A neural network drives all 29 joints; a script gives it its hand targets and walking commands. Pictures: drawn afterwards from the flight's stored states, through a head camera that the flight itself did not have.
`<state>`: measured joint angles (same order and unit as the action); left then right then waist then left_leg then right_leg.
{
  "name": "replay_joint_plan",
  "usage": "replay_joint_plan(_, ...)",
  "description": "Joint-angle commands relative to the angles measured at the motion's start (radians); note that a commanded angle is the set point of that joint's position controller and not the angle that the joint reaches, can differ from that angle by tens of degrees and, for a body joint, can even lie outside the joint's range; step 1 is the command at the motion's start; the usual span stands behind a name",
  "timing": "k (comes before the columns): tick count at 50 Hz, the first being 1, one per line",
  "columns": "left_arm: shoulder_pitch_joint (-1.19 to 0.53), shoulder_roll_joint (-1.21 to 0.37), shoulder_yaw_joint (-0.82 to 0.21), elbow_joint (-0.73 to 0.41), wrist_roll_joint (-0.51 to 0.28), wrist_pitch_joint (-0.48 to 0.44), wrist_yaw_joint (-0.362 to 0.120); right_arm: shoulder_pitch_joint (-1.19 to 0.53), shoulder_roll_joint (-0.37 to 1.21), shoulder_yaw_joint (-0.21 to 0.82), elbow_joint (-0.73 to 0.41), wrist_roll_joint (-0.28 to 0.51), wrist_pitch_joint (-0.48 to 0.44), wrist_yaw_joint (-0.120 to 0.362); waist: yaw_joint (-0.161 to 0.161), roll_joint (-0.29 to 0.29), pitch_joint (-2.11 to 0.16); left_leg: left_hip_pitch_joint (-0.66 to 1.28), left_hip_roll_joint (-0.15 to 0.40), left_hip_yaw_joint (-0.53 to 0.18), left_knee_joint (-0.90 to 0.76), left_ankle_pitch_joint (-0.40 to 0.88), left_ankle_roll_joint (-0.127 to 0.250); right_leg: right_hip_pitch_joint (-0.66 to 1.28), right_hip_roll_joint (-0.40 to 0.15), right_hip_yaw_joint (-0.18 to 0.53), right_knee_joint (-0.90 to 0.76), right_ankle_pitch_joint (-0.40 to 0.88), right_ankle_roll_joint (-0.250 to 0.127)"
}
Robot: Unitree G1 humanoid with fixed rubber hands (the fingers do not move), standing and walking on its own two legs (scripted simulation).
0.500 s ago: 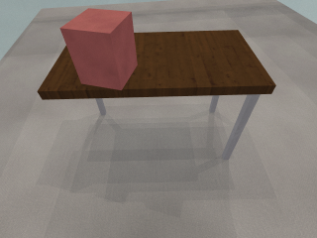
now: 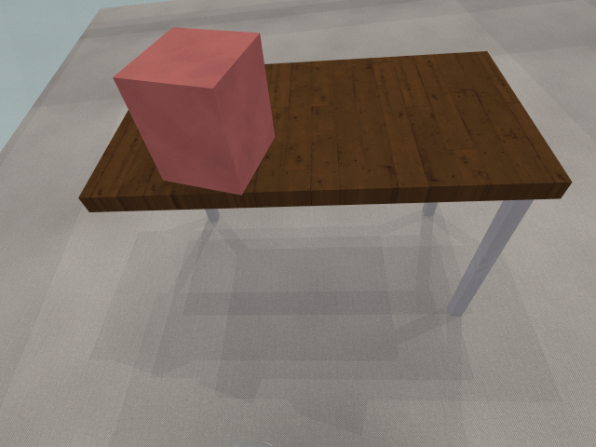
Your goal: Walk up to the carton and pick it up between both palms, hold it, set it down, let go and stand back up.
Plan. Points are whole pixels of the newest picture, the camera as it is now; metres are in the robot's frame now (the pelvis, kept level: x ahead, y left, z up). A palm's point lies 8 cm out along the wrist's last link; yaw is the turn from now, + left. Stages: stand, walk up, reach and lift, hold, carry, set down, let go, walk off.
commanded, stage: walk up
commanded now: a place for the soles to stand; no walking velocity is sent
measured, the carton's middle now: (207, 112) +0.75 +0.22 +0.04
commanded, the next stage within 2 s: none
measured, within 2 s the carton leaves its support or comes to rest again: neither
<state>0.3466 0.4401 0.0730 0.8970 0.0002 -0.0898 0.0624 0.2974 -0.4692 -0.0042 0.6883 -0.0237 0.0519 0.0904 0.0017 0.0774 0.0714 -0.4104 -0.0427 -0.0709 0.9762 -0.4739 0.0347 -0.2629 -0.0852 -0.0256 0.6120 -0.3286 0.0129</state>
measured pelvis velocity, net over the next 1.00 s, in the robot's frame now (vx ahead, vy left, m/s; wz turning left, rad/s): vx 0.06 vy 0.16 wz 0.03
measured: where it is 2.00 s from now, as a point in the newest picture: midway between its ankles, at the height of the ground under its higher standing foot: outside the picture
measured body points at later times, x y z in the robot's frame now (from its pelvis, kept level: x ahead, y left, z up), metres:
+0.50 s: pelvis +0.03 +0.11 -0.01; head +0.06 +0.11 +0.44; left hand +0.08 +0.46 -0.10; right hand +0.12 -0.21 -0.11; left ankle +0.09 +0.19 -0.73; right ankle +0.02 -0.04 -0.68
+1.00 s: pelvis +0.06 +0.16 -0.02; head +0.09 +0.13 +0.43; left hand +0.10 +0.52 -0.09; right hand +0.14 -0.15 -0.15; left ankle +0.08 +0.28 -0.73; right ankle +0.08 -0.01 -0.72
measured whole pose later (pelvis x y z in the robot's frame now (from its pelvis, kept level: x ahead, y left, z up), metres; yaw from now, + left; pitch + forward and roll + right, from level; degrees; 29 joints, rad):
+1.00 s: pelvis +0.06 +0.16 -0.02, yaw +2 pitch -3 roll +1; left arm 0.33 0.46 0.07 0.84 0.00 -0.02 0.04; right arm 0.30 -0.45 0.00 0.81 -0.01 0.02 0.05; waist 0.00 0.05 0.11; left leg -0.32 -0.04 -0.02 0.75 -0.36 0.01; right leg -0.36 -0.14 0.01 0.86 -0.46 -0.01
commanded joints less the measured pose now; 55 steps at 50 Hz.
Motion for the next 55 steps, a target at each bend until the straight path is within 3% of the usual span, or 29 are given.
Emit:
replay_joint_plan(1, 0.095, 0.293, 0.064, -0.068, 0.003, -0.026, 0.022, -0.018, -0.135, -0.121, -0.062, -0.001, -0.006, -0.003, 0.019, -0.189, -0.01, -0.241, 0.077, -0.016, 0.075, 0.082, -0.016, 0.203, -0.215, 0.147, -0.171, 0.665, -0.205)
replay_joint_plan(3, 0.094, 0.315, 0.082, -0.07, 0.006, -0.028, 0.018, -0.017, -0.115, -0.112, -0.059, 0.005, -0.002, 0.004, 0.018, -0.267, -0.034, -0.242, 0.08, -0.006, 0.009, 0.099, -0.018, 0.229, -0.219, 0.132, -0.144, 0.742, -0.207)
replay_joint_plan(5, 0.127, 0.314, 0.089, -0.086, -0.004, -0.029, 0.015, -0.085, -0.138, -0.114, -0.071, 0.001, -0.006, 0.007, 0.032, -0.2, -0.077, -0.221, 0.113, 0.011, -0.069, 0.111, -0.027, 0.246, -0.25, 0.127, -0.135, 0.685, -0.229)
replay_joint_plan(7, 0.094, 0.337, 0.088, -0.088, 0.001, -0.021, 0.012, -0.117, -0.149, -0.112, -0.091, 0.007, -0.011, 0.012, 0.045, -0.351, -0.097, -0.166, 0.134, 0.01, -0.175, 0.097, -0.021, 0.244, -0.226, 0.081, -0.104, 0.563, -0.212)
replay_joint_plan(9, 0.035, 0.355, 0.1, -0.1, 0.008, -0.009, 0.011, -0.05, -0.147, -0.118, -0.059, 0.005, -0.012, 0.009, -0.014, -0.357, -0.115, -0.109, 0.13, 0.03, -0.277, 0.03, 0.003, 0.241, -0.249, 0.089, -0.026, 0.578, -0.209)
replay_joint_plan(10, -0.011, 0.346, 0.09, -0.124, 0.005, 0.002, 0.009, -0.022, -0.162, -0.124, -0.048, -0.004, -0.015, 0.006, -0.029, -0.32, -0.136, 0.026, 0.113, 0.054, -0.386, 0.114, 0.004, 0.161, -0.205, 0.024, 0.0, 0.482, -0.167)
replay_joint_plan(11, -0.072, 0.324, 0.079, -0.116, 0.007, 0.016, 0.01, 0.117, -0.165, -0.14, 0.009, -0.002, -0.023, 0.0, -0.112, -0.261, -0.158, 0.176, 0.102, 0.067, -0.546, 0.221, -0.003, 0.094, -0.16, -0.006, 0.164, 0.346, -0.133)
replay_joint_plan(12, -0.036, 0.239, 0.051, -0.122, 0.015, 0.02, 0.009, 0.193, -0.219, -0.157, 0.061, -0.023, -0.029, -0.009, -0.145, -0.025, -0.158, 0.366, 0.065, 0.036, -0.508, 0.227, -0.023, -0.117, -0.071, -0.067, 0.347, 0.114, -0.094)
replay_joint_plan(13, 0.002, 0.163, 0.028, -0.14, -0.002, 0.03, 0.013, 0.172, -0.293, -0.167, 0.03, -0.04, -0.027, -0.027, -0.136, 0.208, -0.121, 0.363, 0.185, -0.255, -0.603, 0.215, -0.028, -0.317, 0.076, -0.027, 0.471, -0.269, -0.054)
replay_joint_plan(14, 0.041, 0.188, 0.025, -0.118, -0.021, 0.049, 0.023, 0.046, -0.317, -0.166, -0.005, -0.042, -0.02, -0.026, -0.068, 0.22, -0.02, 0.22, 0.221, -0.405, -0.687, -0.102, 0.012, -0.384, 0.107, 0.047, 0.539, -0.294, -0.043)
replay_joint_plan(15, 0.021, 0.264, 0.032, -0.1, -0.022, 0.058, 0.029, 0.013, -0.312, -0.165, -0.019, -0.02, -0.007, -0.025, -0.086, 0.172, 0.001, 0.094, 0.287, -0.522, -0.835, -0.381, 0.066, -0.357, 0.087, 0.034, 0.572, -0.283, -0.059)
replay_joint_plan(18, 0.056, 0.277, 0.041, -0.044, -0.015, 0.052, 0.015, -0.066, -0.218, -0.141, -0.028, -0.027, -0.003, -0.024, -0.03, 0.151, 0.101, 0.074, 0.196, -0.322, -0.748, -0.162, 0.07, -0.337, 0.006, 0.034, 0.49, -0.131, -0.05)
replay_joint_plan(26, 0.028, 0.26, 0.037, -0.049, -0.008, 0.035, 0.014, 0.011, -0.206, -0.127, -0.041, -0.022, -0.003, -0.016, -0.062, 0.174, 0.012, 0.185, 0.151, -0.242, -0.667, 0.016, 0.13, -0.233, 0.047, -0.054, 0.212, -0.144, -0.016)
replay_joint_plan(28, 0.087, 0.214, 0.032, -0.043, -0.012, 0.012, 0.025, 0.0, -0.19, -0.118, -0.057, -0.029, 0.01, -0.017, -0.039, 0.128, -0.058, 0.177, 0.179, -0.216, -0.553, 0.217, 0.217, -0.108, 0.061, -0.072, 0.022, -0.094, -0.033)
replay_joint_plan(31, 0.228, 0.25, 0.055, 0.005, 0.008, -0.011, 0.039, -0.096, -0.141, -0.105, -0.094, -0.016, 0.016, -0.01, 0.063, 0.1, -0.062, -0.077, 0.122, -0.09, -0.354, 0.203, 0.122, 0.218, 0.04, -0.013, -0.132, 0.144, -0.051)
replay_joint_plan(32, 0.252, 0.315, 0.079, -0.011, 0.02, -0.001, 0.042, -0.085, -0.126, -0.099, -0.108, -0.004, 0.014, -0.014, 0.07, -0.06, -0.102, -0.174, 0.066, -0.053, -0.245, 0.143, 0.066, 0.309, -0.044, 0.132, -0.177, 0.078, -0.079)
replay_joint_plan(33, 0.263, 0.372, 0.096, -0.02, 0.038, 0.003, 0.049, -0.041, -0.08, -0.089, -0.107, -0.017, 0.011, -0.022, 0.072, -0.216, -0.104, -0.285, -0.008, 0.024, -0.039, -0.062, 0.009, 0.313, -0.278, 0.43, -0.27, -0.024, -0.167)
replay_joint_plan(34, 0.166, 0.41, 0.108, -0.047, 0.04, 0.009, 0.047, -0.026, -0.158, -0.109, -0.081, -0.029, 0.027, -0.027, 0.046, -0.172, -0.052, -0.262, 0.024, -0.042, 0.128, -0.114, -0.016, 0.138, -0.396, 0.567, -0.324, -0.145, -0.257)
replay_joint_plan(35, 0.083, 0.4, 0.107, -0.079, 0.032, 0.008, 0.046, -0.028, -0.211, -0.119, -0.082, -0.029, 0.038, -0.022, 0.027, -0.114, 0.026, -0.218, 0.082, -0.066, 0.225, -0.059, -0.014, 0.001, -0.425, 0.567, -0.339, -0.229, -0.328)
replay_joint_plan(37, 0.015, 0.336, 0.093, -0.103, 0.028, 0.005, 0.038, 0.033, -0.179, -0.131, -0.049, -0.006, 0.023, -0.018, -0.03, -0.122, -0.006, -0.204, 0.067, -0.089, 0.13, -0.012, -0.011, 0.019, -0.285, 0.39, -0.255, -0.096, -0.273)
replay_joint_plan(39, 0.045, 0.293, 0.073, -0.111, 0.029, 0.0, 0.027, 0.03, -0.156, -0.125, -0.036, -0.009, 0.015, -0.01, -0.006, -0.151, -0.046, -0.166, 0.074, -0.03, 0.083, 0.015, -0.018, 0.046, -0.219, 0.279, -0.228, 0.059, -0.22)
replay_joint_plan(43, 0.0, 0.311, 0.064, -0.129, 0.039, 0.019, -0.003, 0.032, -0.143, -0.111, 0.007, 0.03, -0.016, -0.025, 0.025, -0.407, -0.078, -0.016, 0.05, 0.055, -0.179, -0.034, -0.021, 0.008, -0.145, 0.129, -0.097, 0.189, -0.213)
replay_joint_plan(46, -0.055, 0.248, 0.038, -0.145, 0.032, 0.048, -0.026, 0.197, -0.142, -0.113, 0.094, 0.026, -0.05, -0.059, -0.056, -0.232, -0.073, 0.247, -0.005, 0.15, -0.538, 0.184, -0.072, -0.084, -0.048, -0.026, 0.201, 0.119, -0.129)
replay_joint_plan(47, -0.053, 0.176, 0.008, -0.149, 0.033, 0.062, -0.027, 0.242, -0.18, -0.131, 0.13, 0.024, -0.064, -0.083, -0.098, -0.154, -0.076, 0.289, 0.061, 0.028, -0.585, 0.237, -0.089, -0.146, -0.032, -0.033, 0.4, 0.014, -0.088)
replay_joint_plan(48, -0.056, 0.106, -0.01, -0.158, 0.009, 0.07, -0.025, 0.223, -0.236, -0.126, 0.133, 0.002, -0.067, -0.092, -0.073, 0.07, -0.063, 0.289, 0.161, -0.244, -0.622, 0.118, -0.063, -0.318, 0.035, 0.019, 0.458, -0.282, -0.061)
replay_joint_plan(49, -0.04, 0.129, 0.0, -0.161, -0.005, 0.078, -0.019, 0.085, -0.298, -0.142, 0.084, -0.014, -0.068, -0.095, -0.018, 0.034, 0.006, 0.179, 0.296, -0.529, -0.749, -0.044, -0.016, -0.39, 0.089, 0.072, 0.489, -0.26, -0.041)
replay_joint_plan(50, -0.086, 0.227, 0.016, -0.124, -0.002, 0.085, -0.011, 0.007, -0.332, -0.136, 0.081, 0.002, -0.065, -0.093, -0.023, -0.002, 0.076, 0.021, 0.393, -0.66, -0.832, -0.25, 0.073, -0.312, 0.066, 0.16, 0.465, -0.235, -0.04)
replay_joint_plan(53, -0.027, 0.204, 0.022, -0.078, -0.01, 0.068, -0.024, -0.118, -0.179, -0.096, 0.091, 0.001, -0.069, -0.092, 0.04, 0.106, 0.107, 0.098, 0.223, -0.308, -0.681, 0.053, 0.062, -0.27, 0.01, 0.115, 0.335, -0.112, -0.042)
replay_joint_plan(55, -0.041, 0.187, 0.009, -0.07, -0.004, 0.061, -0.033, -0.042, -0.168, -0.083, 0.112, 0.015, -0.089, -0.094, 0.013, 0.126, 0.008, 0.236, 0.247, -0.267, -0.556, 0.517, 0.083, -0.198, 0.014, 0.079, 0.199, -0.154, -0.033)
